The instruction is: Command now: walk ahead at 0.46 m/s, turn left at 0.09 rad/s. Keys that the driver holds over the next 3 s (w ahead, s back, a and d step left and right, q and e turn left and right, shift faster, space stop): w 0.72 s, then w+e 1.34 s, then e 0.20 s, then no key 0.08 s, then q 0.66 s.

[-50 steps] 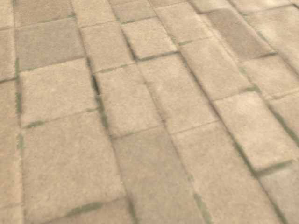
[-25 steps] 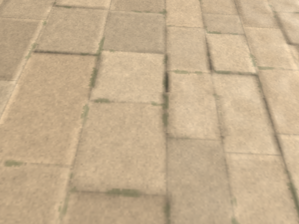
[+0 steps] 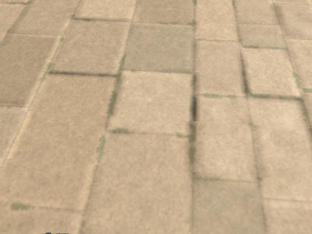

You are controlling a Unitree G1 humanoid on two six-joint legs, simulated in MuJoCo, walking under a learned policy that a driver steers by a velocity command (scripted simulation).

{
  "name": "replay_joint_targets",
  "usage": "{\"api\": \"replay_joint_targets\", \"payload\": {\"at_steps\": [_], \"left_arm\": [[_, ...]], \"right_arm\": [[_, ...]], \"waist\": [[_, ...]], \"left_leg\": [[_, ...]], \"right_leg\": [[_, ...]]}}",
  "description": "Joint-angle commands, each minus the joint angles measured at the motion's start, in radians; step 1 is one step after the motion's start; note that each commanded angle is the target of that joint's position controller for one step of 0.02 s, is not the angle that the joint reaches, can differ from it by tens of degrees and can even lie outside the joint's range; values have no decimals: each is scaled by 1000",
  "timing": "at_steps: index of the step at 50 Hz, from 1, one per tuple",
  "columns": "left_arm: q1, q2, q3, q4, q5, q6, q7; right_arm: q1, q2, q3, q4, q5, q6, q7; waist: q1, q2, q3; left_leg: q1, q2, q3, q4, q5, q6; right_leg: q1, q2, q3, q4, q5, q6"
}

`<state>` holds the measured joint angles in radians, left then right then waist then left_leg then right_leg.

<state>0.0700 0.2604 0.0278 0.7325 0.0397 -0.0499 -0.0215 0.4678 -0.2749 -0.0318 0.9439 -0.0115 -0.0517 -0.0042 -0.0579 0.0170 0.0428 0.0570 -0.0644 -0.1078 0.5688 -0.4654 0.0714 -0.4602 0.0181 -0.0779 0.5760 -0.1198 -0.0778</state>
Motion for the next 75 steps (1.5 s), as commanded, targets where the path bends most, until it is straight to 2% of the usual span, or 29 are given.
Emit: {"api": "replay_joint_targets", "payload": {"at_steps": [1, 2, 3, 5, 8, 15, 19, 22, 24, 25, 26, 27, 28, 29, 31, 37, 41, 47, 50, 52, 53, 54, 55, 56, 58, 60, 62, 67, 75], "left_arm": [[385, 241, 73, 68, -14, -4, 14], [274, 183, 60, 52, -24, -3, 11], [219, 129, 47, 47, -21, -10, 6], [194, 86, 30, 67, -20, -24, 10], [249, 93, 31, 108, -30, -48, 6], [348, 91, 27, 179, -37, -51, 5], [402, 106, 28, 214, -31, -49, 14], [389, 121, 30, 229, -23, -40, 25], [366, 135, 33, 234, -18, -31, 29], [365, 126, 29, 230, -21, -29, 28], [400, 58, 9, 189, -41, -31, 23], [492, 21, 8, 198, -50, -28, 19], [390, 112, 32, 196, -28, -21, 26], [324, 99, 30, 175, -29, -29, 19], [297, 69, 26, 178, -16, -19, 11], [198, 37, 20, 153, -4, 22, -14], [62, 26, 14, 110, -18, 18, -16], [-89, 8, -4, 51, -13, 9, -20], [-47, 23, 5, 50, -9, 5, -17], [112, 54, 24, 95, -6, 0, -9], [260, 85, 43, 140, 3, -7, -5], [408, 175, 75, 166, 16, -6, 8], [358, 249, 98, 145, -6, 10, 13], [327, 230, 97, 148, -36, 20, 9], [237, 130, 75, 145, -32, 18, 15], [196, 93, 61, 143, -36, 4, 23], [221, 112, 64, 149, -42, -14, 22], [315, 143, 73, 155, -42, -13, 19], [423, 159, 77, 151, -23, -2, 35]], "right_arm": [[11, -123, -22, -85, -9, -24, 0], [-41, -128, -27, -94, -9, -23, 7], [-83, -112, -19, -97, -10, -25, 14], [-83, -87, -13, -91, -25, -8, 26], [-99, -61, -7, -87, -30, 12, 39], [-401, -22, 15, -182, -24, 10, 50], [-498, -29, 19, -211, -18, 5, 45], [-474, -53, 9, -209, -21, -2, 37], [-293, -82, -10, -149, -25, -13, 23], [-128, -116, -25, -96, -38, -24, 12], [18, -209, -51, -77, -64, -27, -2], [19, -249, -65, -67, -46, -16, 4], [-71, -183, -55, -74, -11, -10, 10], [-159, -125, -40, -87, -4, -13, 12], [-211, -64, -23, -77, -6, -27, 13], [-114, -77, -26, -7, 3, -55, 9], [-61, -64, -20, 19, -3, -54, 5], [11, -57, -12, 61, -10, -53, -15], [-11, -86, -17, 66, -14, -45, -29], [-32, -114, -25, 58, -20, -31, -33], [-48, -124, -27, 47, -16, -24, -32], [-60, -101, -20, 6, -11, -29, -27], [-34, -33, -15, -49, 9, -41, -5], [-128, -103, -26, -68, -11, -50, -1], [-189, -80, -22, -91, 1, -69, 3], [-177, -57, -18, -97, -30, -33, 4], [-179, -42, -17, -109, -40, 0, 10], [-380, -45, -15, -194, -35, 16, 17], [-585, -59, 1, -293, -18, -2, 27]], "waist": [[149, -171, -242], [99, -105, -106], [87, -48, -49], [41, -85, -13], [29, -83, -7], [82, -72, 49], [107, -77, 51], [77, -84, 36], [-3, -85, -62], [-67, -57, -155], [-89, 84, -296], [-38, 237, -375], [-21, 70, -231], [7, 42, -108], [57, 35, -28], [79, 33, 14], [45, 31, 50], [3, 34, 74], [41, 59, 34], [108, 77, -62], [175, 61, -138], [231, -36, -242], [153, -292, -316], [163, -95, -256], [95, 29, -50], [37, 17, -25], [25, -7, -34], [84, -50, 5], [159, -88, 1]], "left_leg": [[-631, -30, -34, 724, 5, 26], [-655, 32, -27, 730, 88, 34], [-636, 71, -7, 682, 148, 34], [-579, 121, 27, 601, 181, 18], [-595, 137, 67, 555, 216, -9], [-687, 151, 157, 197, 448, -60], [-634, 119, 176, 44, 483, -35], [-579, 89, 174, -14, 382, 8], [-359, 29, 195, -81, 322, 48], [-130, 61, 161, -110, 339, 81], [155, 328, -161, -123, 223, 153], [286, 505, -577, -249, 221, 262], [174, 439, -491, -275, 155, 222], [22, 402, -343, -309, 205, 197], [-143, 313, -172, -367, 364, 144], [-179, 259, -8, -459, 501, 137], [-137, 238, 98, -472, 569, 98], [8, 274, 202, -430, 757, 72], [90, 297, 248, -280, 1116, 56], [99, 301, 276, -23, 1307, 49], [2, 286, 296, 190, 1192, 31], [-222, 245, 311, 508, 830, 8], [-655, -13, 240, 879, -37, -48], [-780, 53, 60, 904, 14, -31], [-748, 136, 62, 743, 146, -35], [-635, 165, 60, 625, 153, -66], [-613, 163, 81, 556, 158, -93], [-710, 160, 110, 321, 347, -134], [-715, 90, 96, 61, 415, -104]], "right_leg": [[669, -408, 839, -342, -399, -185], [535, -384, 661, -335, -379, -176], [433, -334, 537, -360, -268, -161], [328, -249, 373, -398, -104, -123], [309, -227, 279, -436, 61, -138], [359, -162, 130, -471, 246, -118], [449, -201, 126, -443, 349, -108], [548, -237, 124, -351, 540, -92], [559, -215, 97, -121, 747, -65], [453, -175, 64, 85, 643, -47], [190, -97, 14, 422, 257, -18], [-80, 70, 60, 686, -433, 0], [-164, 0, 152, 726, -357, -17], [-165, -38, 146, 684, -260, -20], [-88, -90, 132, 588, -185, -7], [-151, -125, 85, 464, -51, 49], [-210, -100, 91, 300, 76, 52], [-184, -62, -2, 72, 117, 6], [-90, -2, -55, 24, -8, -49], [79, 66, -81, -7, -93, -98], [279, 70, -45, -80, -61, -135], [524, -123, 212, -104, -128, -205], [780, -375, 796, -241, -82, -377], [746, -349, 751, -278, -57, -363], [479, -287, 527, -324, 109, -283], [336, -197, 403, -346, 223, -232], [297, -160, 359, -356, 286, -228], [308, -113, 354, -381, 256, -177], [491, -135, 433, -271, 388, -142]]}}
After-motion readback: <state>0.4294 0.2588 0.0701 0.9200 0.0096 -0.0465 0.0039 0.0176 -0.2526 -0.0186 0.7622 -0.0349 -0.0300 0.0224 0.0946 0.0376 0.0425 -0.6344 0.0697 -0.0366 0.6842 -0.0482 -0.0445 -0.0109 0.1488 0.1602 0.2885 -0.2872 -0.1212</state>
